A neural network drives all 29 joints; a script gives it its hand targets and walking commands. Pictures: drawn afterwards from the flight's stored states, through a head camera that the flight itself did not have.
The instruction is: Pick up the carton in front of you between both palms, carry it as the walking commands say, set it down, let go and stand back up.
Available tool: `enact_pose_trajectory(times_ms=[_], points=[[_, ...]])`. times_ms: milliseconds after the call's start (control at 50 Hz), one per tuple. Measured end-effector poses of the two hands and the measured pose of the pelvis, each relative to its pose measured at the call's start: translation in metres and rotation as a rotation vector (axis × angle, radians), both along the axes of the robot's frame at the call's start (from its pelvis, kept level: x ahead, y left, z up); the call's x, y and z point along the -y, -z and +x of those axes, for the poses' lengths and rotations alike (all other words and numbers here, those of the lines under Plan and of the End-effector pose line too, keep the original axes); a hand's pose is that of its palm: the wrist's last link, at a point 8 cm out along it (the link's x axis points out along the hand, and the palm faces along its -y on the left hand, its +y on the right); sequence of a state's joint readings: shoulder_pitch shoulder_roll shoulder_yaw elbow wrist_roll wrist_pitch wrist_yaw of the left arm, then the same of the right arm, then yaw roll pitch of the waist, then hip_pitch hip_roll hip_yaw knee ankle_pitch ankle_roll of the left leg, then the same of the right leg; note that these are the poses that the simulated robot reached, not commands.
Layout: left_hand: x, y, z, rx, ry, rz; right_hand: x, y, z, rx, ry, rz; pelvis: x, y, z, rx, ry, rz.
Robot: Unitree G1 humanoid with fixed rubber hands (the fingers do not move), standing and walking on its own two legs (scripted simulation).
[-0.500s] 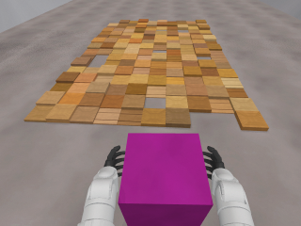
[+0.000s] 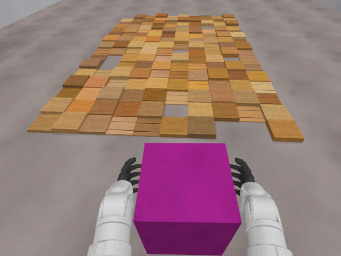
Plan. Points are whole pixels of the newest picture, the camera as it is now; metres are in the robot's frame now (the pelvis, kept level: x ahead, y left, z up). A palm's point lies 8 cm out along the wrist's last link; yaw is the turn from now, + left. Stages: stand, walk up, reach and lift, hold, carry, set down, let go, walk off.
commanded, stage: reach and lift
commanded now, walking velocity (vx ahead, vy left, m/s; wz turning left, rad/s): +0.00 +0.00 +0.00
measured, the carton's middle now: (184, 201) +0.30 +0.00 -0.04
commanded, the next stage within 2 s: hold in 0.44 s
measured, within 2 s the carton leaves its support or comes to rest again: neither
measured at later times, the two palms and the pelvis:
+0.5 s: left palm (124, 183) +0.29 +0.15 +0.04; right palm (248, 185) +0.30 -0.15 +0.04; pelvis +0.01 +0.00 +0.00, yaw +0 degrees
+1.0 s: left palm (125, 176) +0.30 +0.15 +0.06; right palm (251, 179) +0.30 -0.16 +0.06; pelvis +0.01 +0.00 +0.00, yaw -1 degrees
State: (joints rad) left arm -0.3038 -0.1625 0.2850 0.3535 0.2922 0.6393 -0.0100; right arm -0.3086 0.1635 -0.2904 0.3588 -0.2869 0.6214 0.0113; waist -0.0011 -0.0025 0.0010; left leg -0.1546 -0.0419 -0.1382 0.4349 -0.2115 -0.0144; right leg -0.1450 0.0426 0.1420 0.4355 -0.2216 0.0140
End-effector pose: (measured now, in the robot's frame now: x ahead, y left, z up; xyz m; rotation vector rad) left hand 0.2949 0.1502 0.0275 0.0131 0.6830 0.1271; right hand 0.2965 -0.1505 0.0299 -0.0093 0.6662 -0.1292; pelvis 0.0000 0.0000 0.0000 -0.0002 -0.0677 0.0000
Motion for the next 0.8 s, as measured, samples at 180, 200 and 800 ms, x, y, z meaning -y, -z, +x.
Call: enact_pose_trajectory(times_ms=[180,200,800], points=[[0.0,-0.004,0.003,-0.003,0.01,0.015,0.0,-0.004,0.003,-0.003,-0.01,-0.016,-0.001,-0.003,0.009,0.004,0.0,0.0],[0.0,-0.004,0.003,-0.003,0.01,0.016,0.0,-0.004,0.003,-0.004,-0.011,-0.017,-0.001,-0.003,0.01,0.005,0.0,0.0],[0.0,-0.024,-0.008,0.008,0.002,0.007,0.0,-0.024,-0.008,0.007,-0.005,-0.008,0.0,-0.004,0.002,0.06,0.0,0.0]])
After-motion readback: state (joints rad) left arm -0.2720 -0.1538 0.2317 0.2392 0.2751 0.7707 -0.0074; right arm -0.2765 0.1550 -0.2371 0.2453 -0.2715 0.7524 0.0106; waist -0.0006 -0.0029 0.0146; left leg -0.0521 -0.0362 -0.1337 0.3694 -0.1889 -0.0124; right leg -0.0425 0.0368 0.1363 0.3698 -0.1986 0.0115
